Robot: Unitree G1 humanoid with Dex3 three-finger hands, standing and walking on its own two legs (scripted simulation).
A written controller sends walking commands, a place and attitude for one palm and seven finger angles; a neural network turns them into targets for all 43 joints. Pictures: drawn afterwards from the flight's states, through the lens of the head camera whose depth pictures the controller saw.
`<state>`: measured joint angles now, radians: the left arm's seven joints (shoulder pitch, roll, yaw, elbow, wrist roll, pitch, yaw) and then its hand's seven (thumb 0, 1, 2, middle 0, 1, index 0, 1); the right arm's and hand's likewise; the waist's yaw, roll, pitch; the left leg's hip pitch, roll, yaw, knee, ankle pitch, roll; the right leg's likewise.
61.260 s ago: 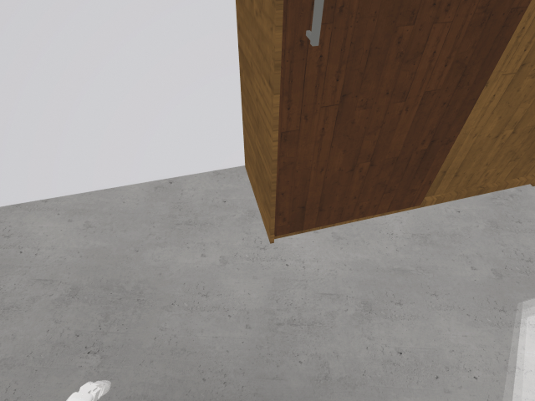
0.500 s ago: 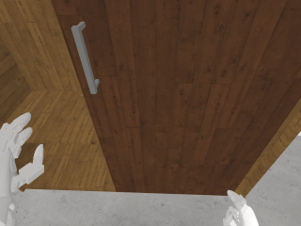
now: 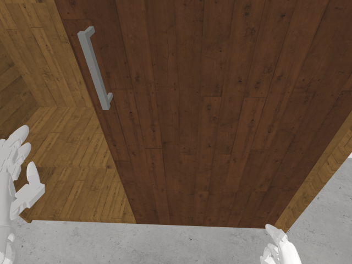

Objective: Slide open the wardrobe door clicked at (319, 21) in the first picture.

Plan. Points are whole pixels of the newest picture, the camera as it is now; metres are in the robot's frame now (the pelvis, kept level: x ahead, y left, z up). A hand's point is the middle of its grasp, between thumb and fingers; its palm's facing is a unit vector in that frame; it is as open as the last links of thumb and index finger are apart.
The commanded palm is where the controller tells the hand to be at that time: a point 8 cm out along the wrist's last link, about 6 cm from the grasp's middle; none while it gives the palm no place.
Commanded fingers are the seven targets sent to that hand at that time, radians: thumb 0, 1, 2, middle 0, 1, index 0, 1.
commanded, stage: step back with the hand held close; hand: left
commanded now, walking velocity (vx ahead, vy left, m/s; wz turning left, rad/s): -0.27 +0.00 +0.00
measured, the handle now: (98, 71) +0.47 +0.25 +0.23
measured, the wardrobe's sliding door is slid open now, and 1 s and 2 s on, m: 0.65 0.65 0.65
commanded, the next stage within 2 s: stop stepping back and stand still in 0.88 s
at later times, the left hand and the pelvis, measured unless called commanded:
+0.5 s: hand out of the picture +0.12 +0.33 +0.16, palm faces +0.44 -0.76 -0.47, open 7.4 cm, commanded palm +0.06 +0.36 +0.17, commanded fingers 0.00 0.90 0.90 -0.20 -0.30 -0.20 -0.30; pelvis -0.07 +0.05 -0.01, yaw +2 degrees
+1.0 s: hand out of the picture -0.02 +0.36 +0.17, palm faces +0.45 -0.78 -0.44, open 7.4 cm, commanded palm -0.06 +0.40 +0.17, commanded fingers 0.00 0.90 0.90 -0.20 -0.30 -0.20 -0.30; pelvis -0.19 +0.09 -0.02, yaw +2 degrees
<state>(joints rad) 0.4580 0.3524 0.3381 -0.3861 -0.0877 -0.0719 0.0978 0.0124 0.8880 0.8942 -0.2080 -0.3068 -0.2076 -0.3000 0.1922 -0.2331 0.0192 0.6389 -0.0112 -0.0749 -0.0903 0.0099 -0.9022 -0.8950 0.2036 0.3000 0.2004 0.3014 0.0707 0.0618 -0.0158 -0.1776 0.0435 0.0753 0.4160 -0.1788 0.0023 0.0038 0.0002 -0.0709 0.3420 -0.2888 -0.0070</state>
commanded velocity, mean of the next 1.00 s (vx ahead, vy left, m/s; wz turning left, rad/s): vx -0.28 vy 0.00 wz -0.02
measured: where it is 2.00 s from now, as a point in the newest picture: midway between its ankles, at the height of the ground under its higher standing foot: outside the picture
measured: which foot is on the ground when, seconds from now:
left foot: down 0.00-0.94, up 0.96-1.00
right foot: down 0.00-0.74, up 0.76-0.90, down 0.92-1.00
